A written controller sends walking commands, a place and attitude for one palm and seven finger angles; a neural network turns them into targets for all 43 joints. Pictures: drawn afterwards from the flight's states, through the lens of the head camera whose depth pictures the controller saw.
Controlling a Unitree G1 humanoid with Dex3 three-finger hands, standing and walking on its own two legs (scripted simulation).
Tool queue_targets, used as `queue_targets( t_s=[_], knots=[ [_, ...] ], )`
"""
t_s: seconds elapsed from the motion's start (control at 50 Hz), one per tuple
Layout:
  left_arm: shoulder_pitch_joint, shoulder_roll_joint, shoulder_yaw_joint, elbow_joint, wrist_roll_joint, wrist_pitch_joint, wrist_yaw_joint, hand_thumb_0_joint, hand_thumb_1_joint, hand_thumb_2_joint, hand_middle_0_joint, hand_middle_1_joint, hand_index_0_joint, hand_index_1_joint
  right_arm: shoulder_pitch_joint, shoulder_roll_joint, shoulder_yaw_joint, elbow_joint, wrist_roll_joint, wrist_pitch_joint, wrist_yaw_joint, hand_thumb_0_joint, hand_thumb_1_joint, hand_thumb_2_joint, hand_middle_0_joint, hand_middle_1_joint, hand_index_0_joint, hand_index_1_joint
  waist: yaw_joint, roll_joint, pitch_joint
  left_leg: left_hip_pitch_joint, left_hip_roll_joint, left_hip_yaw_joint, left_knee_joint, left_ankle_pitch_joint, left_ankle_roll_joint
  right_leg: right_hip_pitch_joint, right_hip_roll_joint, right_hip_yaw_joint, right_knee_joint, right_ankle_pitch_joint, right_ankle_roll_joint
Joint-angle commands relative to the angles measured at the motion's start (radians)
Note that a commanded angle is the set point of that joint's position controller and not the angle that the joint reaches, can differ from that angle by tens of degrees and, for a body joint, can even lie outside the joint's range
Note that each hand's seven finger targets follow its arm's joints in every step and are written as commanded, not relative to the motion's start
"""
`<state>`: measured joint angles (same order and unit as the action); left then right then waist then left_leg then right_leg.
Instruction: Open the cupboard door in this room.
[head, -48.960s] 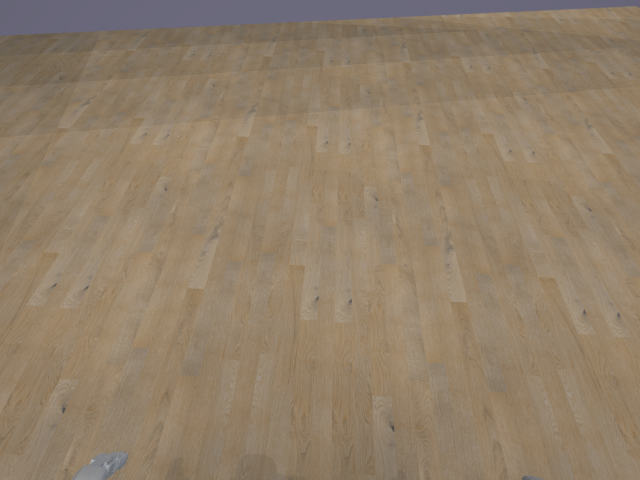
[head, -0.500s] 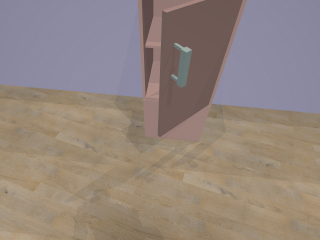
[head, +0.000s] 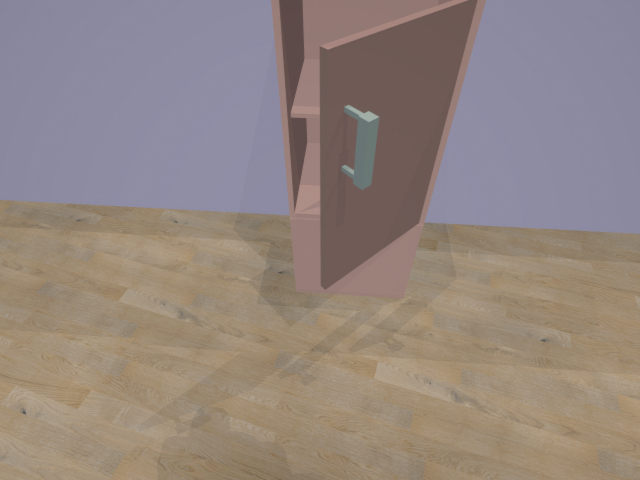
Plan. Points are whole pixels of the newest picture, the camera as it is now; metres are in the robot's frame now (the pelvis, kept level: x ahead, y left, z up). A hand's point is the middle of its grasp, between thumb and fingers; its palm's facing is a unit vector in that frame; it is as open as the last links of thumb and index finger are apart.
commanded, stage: let the arm hang, fingers relaxed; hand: left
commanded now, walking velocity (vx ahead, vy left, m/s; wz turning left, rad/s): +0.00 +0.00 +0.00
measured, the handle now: (356, 147) +0.63 -0.03 +0.08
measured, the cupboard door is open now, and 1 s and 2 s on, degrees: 45 45 45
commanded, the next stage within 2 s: look to check the result in 0.16 s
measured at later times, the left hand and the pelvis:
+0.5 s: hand out of the picture -0.01 +0.17 -0.17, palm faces +0.04 -0.98 -0.20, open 7.3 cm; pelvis +0.01 +0.00 +0.00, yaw +0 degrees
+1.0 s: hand out of the picture +0.02 +0.17 -0.17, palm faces +0.03 -0.98 -0.21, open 7.3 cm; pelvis +0.02 +0.00 +0.00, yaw -1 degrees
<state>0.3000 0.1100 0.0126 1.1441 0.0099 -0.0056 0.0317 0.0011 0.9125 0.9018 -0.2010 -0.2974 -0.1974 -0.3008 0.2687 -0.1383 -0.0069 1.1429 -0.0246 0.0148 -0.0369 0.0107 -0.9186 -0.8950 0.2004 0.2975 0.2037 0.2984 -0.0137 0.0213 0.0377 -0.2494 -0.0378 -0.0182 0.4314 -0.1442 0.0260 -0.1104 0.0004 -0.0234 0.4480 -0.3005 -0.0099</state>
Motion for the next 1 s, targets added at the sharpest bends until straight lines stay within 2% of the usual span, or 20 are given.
queue_targets(
  t_s=[0.0,0.1,0.14,0.18,0.3,0.32,0.34,0.52,0.66,0.7,0.82,0.86,0.9,0.98],
  knots=[
    [0.093,0.116,0.021,-0.011,-0.002,-0.004,0.009,0.000,0.900,0.900,-0.200,-0.300,-0.200,-0.300,0.062,-0.089,-0.013,-0.019,0.001,-0.012,-0.002,0.000,-0.900,-0.900,0.200,0.300,0.200,0.300,0.005,0.000,0.067,0.027,0.106,-0.109,-0.094,-0.036,0.017,-0.119,-0.082,0.082,-0.118,0.015,-0.041],
    [0.086,0.118,0.021,-0.012,-0.004,-0.006,0.009,0.000,0.900,0.900,-0.200,-0.300,-0.200,-0.300,0.058,-0.089,-0.013,-0.020,0.002,-0.014,-0.003,0.000,-0.900,-0.900,0.200,0.300,0.200,0.300,0.005,0.002,0.054,0.043,0.107,-0.103,-0.083,0.003,0.016,-0.110,-0.086,0.084,-0.121,0.041,-0.040],
    [0.079,0.120,0.021,-0.013,-0.004,-0.006,0.009,0.000,0.900,0.900,-0.200,-0.300,-0.200,-0.300,0.060,-0.091,-0.014,-0.022,0.003,-0.014,-0.003,0.000,-0.900,-0.900,0.200,0.300,0.200,0.300,0.005,-0.030,0.059,0.037,0.105,-0.101,-0.076,0.015,0.015,-0.103,-0.086,0.077,-0.122,0.043,-0.039],
    [0.080,0.121,0.020,-0.013,-0.005,-0.004,0.008,0.000,0.900,0.900,-0.200,-0.300,-0.200,-0.300,0.057,-0.094,-0.012,-0.020,0.002,-0.013,-0.003,0.000,-0.900,-0.900,0.200,0.300,0.200,0.300,0.004,-0.001,0.063,0.044,0.105,-0.102,-0.080,0.004,0.013,-0.112,-0.085,0.077,-0.122,0.033,-0.039],
    [0.079,0.127,0.020,-0.013,-0.005,-0.005,0.007,0.000,0.900,0.900,-0.200,-0.300,-0.200,-0.300,0.051,-0.099,-0.013,-0.019,0.004,-0.012,-0.003,0.000,-0.900,-0.900,0.200,0.300,0.200,0.300,0.004,-0.015,0.056,0.053,0.108,-0.104,-0.079,0.019,0.016,-0.103,-0.086,0.077,-0.125,0.048,-0.038],
    [0.084,0.129,0.020,-0.014,-0.005,-0.006,0.008,0.000,0.900,0.900,-0.200,-0.300,-0.200,-0.300,0.052,-0.098,-0.014,-0.023,0.005,-0.012,-0.003,0.000,-0.900,-0.900,0.200,0.300,0.200,0.300,0.007,-0.035,0.050,0.056,0.108,-0.101,-0.073,0.023,0.017,-0.098,-0.086,0.072,-0.127,0.047,-0.038],
    [0.082,0.127,0.020,-0.014,-0.005,-0.007,0.008,0.000,0.900,0.900,-0.200,-0.300,-0.200,-0.300,0.050,-0.099,-0.015,-0.021,0.004,-0.013,-0.003,0.000,-0.900,-0.900,0.200,0.300,0.200,0.300,0.004,-0.026,0.034,0.066,0.108,-0.101,-0.071,0.038,0.016,-0.093,-0.088,0.078,-0.124,0.059,-0.039],
    [0.078,0.140,0.020,-0.011,-0.005,-0.008,0.008,0.000,0.900,0.900,-0.200,-0.300,-0.200,-0.300,0.034,-0.110,-0.014,-0.019,0.007,-0.014,-0.004,0.000,-0.900,-0.900,0.200,0.300,0.200,0.300,0.008,-0.012,0.041,0.072,0.109,-0.099,-0.071,0.058,0.017,-0.081,-0.090,0.075,-0.131,0.075,-0.037],
    [0.062,0.148,0.020,-0.012,-0.006,-0.011,0.008,0.000,0.900,0.900,-0.200,-0.300,-0.200,-0.300,0.016,-0.125,-0.013,-0.016,0.006,-0.019,-0.005,0.000,-0.900,-0.900,0.200,0.300,0.200,0.300,0.007,-0.030,0.029,0.086,0.111,-0.101,-0.068,0.106,0.017,-0.062,-0.093,0.076,-0.130,0.123,-0.036],
    [0.057,0.151,0.020,-0.013,-0.006,-0.010,0.008,0.000,0.900,0.900,-0.200,-0.300,-0.200,-0.300,0.009,-0.130,-0.013,-0.014,0.006,-0.019,-0.005,0.000,-0.900,-0.900,0.200,0.300,0.200,0.300,0.007,-0.012,0.044,0.083,0.112,-0.100,-0.074,0.097,0.016,-0.068,-0.095,0.075,-0.135,0.113,-0.036],
    [0.044,0.169,0.024,-0.022,-0.006,-0.014,0.006,0.000,0.900,0.900,-0.200,-0.300,-0.200,-0.300,-0.006,-0.146,-0.016,-0.023,0.008,-0.021,-0.005,0.000,-0.900,-0.900,0.200,0.300,0.200,0.300,0.010,-0.036,0.021,0.092,0.112,-0.100,-0.066,0.124,0.019,-0.043,-0.098,0.068,-0.140,0.143,-0.036],
    [0.037,0.169,0.024,-0.024,-0.006,-0.015,0.007,0.000,0.900,0.900,-0.200,-0.300,-0.200,-0.300,-0.012,-0.145,-0.016,-0.020,0.007,-0.023,-0.004,0.000,-0.900,-0.900,0.200,0.300,0.200,0.300,0.009,-0.027,0.019,0.096,0.113,-0.099,-0.066,0.146,0.018,-0.038,-0.102,0.073,-0.139,0.171,-0.036],
    [0.050,0.144,0.022,-0.023,-0.006,-0.005,0.008,0.000,0.900,0.900,-0.200,-0.300,-0.200,-0.300,0.000,-0.118,-0.015,-0.016,0.005,-0.016,-0.008,0.000,-0.900,-0.900,0.200,0.300,0.200,0.300,0.006,-0.025,0.017,0.110,0.122,-0.078,-0.045,0.145,0.012,-0.058,-0.103,0.088,-0.128,0.199,-0.034],
    [0.026,0.177,0.052,-0.059,-0.001,0.017,0.003,0.000,0.900,0.900,-0.200,-0.300,-0.200,-0.300,-0.003,-0.141,-0.038,-0.046,0.005,-0.001,-0.017,0.000,-0.900,-0.900,0.200,0.300,0.200,0.300,0.002,-0.029,0.022,0.067,0.142,-0.037,0.014,0.093,0.006,-0.083,-0.104,0.132,-0.074,0.251,-0.049]
  ],
)
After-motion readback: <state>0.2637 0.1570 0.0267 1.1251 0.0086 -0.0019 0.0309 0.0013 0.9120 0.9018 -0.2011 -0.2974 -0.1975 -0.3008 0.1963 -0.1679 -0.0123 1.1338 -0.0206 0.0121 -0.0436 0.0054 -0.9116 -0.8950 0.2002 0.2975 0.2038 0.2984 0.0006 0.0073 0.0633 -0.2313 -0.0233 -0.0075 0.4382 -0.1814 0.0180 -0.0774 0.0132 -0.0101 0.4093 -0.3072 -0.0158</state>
